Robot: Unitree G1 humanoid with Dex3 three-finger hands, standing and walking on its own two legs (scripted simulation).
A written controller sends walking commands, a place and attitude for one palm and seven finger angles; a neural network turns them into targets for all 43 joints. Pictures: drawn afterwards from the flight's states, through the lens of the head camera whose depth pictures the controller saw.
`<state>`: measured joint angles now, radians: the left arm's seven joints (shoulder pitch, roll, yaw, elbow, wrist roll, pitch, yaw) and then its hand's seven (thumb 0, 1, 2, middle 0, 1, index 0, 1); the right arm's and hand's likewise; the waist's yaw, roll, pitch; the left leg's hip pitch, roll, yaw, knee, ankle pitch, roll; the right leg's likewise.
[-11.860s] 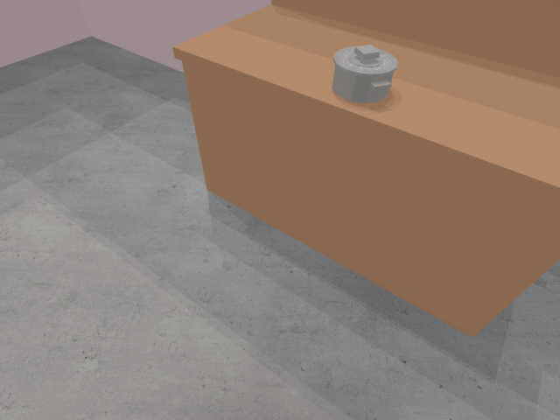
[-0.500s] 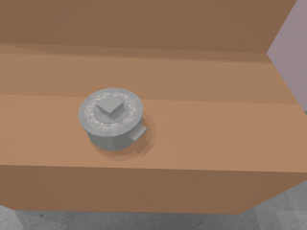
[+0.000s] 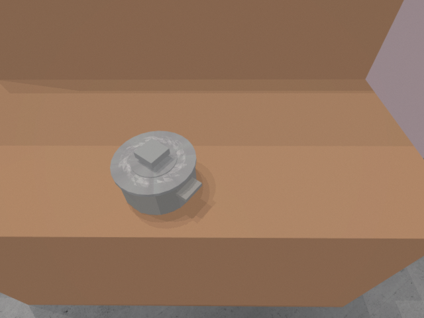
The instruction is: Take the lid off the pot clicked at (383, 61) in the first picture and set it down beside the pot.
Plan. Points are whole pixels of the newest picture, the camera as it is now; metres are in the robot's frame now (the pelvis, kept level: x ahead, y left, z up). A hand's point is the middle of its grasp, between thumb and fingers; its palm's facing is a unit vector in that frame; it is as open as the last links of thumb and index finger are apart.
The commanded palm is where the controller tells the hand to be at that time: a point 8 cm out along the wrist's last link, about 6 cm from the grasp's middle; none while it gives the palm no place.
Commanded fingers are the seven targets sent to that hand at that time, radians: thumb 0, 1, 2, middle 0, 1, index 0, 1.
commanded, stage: look again from close up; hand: left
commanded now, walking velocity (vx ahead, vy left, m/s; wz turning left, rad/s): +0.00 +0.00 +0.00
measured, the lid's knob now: (152, 152) +0.42 +0.15 +0.08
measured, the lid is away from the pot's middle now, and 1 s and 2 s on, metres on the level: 0.00 0.00 0.00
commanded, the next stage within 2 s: lift the closed hand beside the body in 1.04 s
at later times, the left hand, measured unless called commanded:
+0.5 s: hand out of the picture +0.01 +0.18 -0.17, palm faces -0.01 -0.97 -0.24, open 7.3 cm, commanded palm none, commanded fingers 0.00 0.90 0.90 -0.20 -0.30 -0.20 -0.30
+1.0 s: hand out of the picture -0.02 +0.18 -0.17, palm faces -0.02 -0.98 -0.21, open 7.4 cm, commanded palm none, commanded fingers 0.00 0.90 0.90 -0.20 -0.30 -0.20 -0.30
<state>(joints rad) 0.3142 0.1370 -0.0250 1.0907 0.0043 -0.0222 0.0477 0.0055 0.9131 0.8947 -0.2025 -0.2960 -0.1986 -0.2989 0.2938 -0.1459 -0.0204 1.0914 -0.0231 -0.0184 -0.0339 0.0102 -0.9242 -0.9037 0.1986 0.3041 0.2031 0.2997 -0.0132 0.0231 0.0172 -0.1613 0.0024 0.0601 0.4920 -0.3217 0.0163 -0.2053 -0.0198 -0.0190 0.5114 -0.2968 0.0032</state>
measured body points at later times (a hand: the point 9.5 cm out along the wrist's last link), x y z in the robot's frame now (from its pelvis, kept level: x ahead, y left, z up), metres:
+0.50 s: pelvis -0.02 +0.00 +0.00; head -0.01 -0.01 +0.45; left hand +0.01 +0.23 -0.15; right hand +0.00 -0.23 -0.16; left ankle -0.04 +0.11 -0.74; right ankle -0.01 -0.12 -0.74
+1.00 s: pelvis -0.02 +0.01 +0.00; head -0.01 +0.00 +0.45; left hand -0.02 +0.23 -0.15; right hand -0.04 -0.20 -0.17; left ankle -0.04 +0.11 -0.74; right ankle -0.01 -0.12 -0.74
